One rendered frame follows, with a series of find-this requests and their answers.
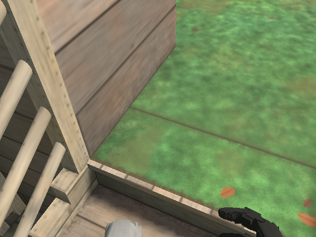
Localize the left robot thigh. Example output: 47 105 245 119
105 219 142 237

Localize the robot right hand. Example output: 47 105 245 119
218 206 283 237

